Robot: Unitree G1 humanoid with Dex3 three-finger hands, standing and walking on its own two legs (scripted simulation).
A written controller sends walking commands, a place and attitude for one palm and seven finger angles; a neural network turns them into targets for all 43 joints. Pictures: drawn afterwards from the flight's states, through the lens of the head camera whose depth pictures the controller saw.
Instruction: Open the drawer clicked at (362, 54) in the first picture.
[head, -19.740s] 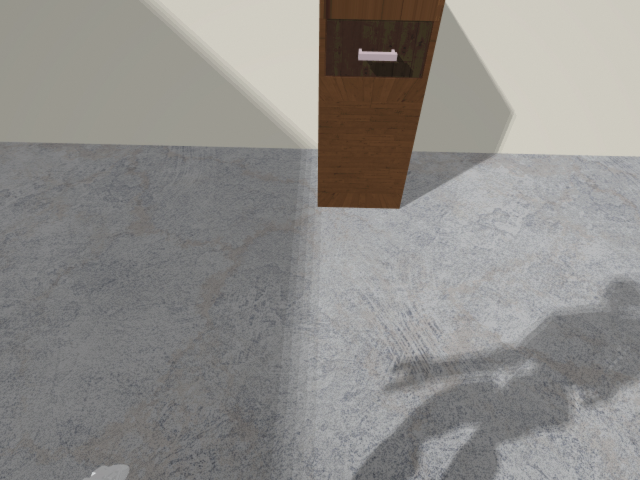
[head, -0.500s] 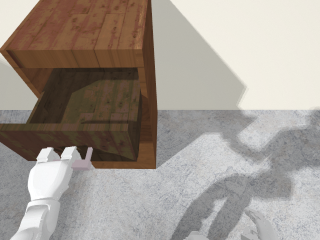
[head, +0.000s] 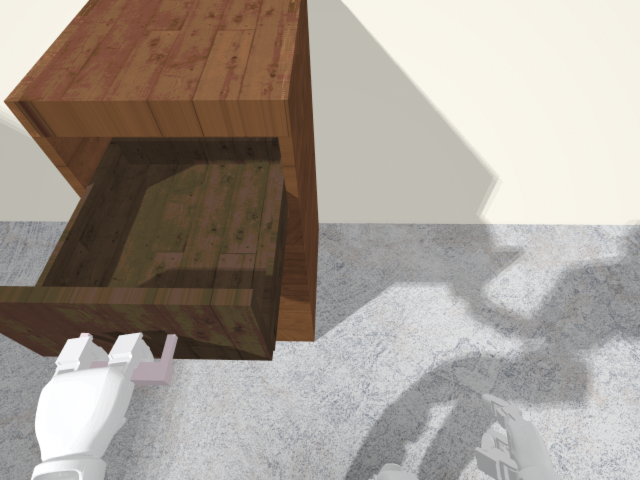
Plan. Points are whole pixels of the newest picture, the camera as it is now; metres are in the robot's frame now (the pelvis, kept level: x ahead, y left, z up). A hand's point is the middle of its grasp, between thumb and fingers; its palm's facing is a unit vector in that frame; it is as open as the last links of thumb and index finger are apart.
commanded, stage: pull the drawer open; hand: left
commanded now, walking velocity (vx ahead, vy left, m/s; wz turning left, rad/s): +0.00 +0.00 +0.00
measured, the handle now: (122, 357) +0.25 +0.27 +0.00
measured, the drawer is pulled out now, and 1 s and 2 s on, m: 0.27 0.30 0.30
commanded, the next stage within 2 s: open the thumb to release the handle in 0.42 s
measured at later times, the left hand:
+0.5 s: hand (103, 441) +0.16 +0.27 -0.01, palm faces -0.08 -0.05 -1.00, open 5.7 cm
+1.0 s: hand (104, 438) +0.16 +0.27 -0.01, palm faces -0.05 -0.04 -1.00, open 11.8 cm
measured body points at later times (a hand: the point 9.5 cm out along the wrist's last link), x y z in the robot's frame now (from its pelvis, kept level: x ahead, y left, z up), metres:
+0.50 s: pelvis +0.00 +0.00 -0.01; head +0.07 -0.02 +0.44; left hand +0.16 +0.27 +0.04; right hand +0.20 -0.24 -0.11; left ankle -0.06 +0.09 -0.69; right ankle +0.02 -0.10 -0.69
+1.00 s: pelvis -0.01 -0.01 +0.00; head +0.05 -0.03 +0.44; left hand +0.16 +0.26 +0.04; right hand +0.20 -0.24 -0.11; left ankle -0.06 +0.09 -0.69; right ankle +0.02 -0.10 -0.69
